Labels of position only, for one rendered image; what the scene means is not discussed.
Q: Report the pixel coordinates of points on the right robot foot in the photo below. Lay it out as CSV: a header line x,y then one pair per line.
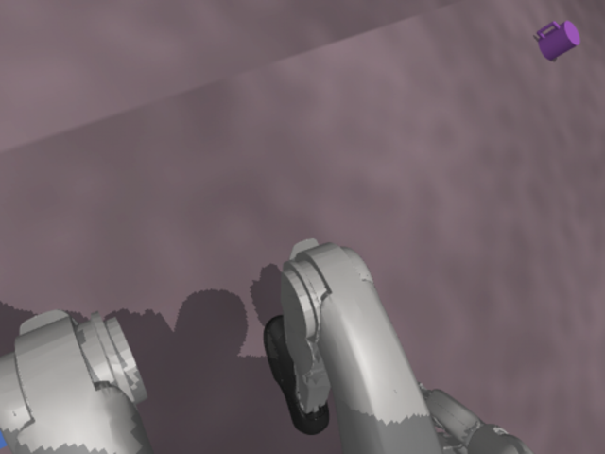
x,y
282,367

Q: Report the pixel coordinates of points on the right robot arm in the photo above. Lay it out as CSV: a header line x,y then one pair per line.
x,y
492,439

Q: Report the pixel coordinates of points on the right robot hand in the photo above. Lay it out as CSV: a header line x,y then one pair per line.
x,y
455,419

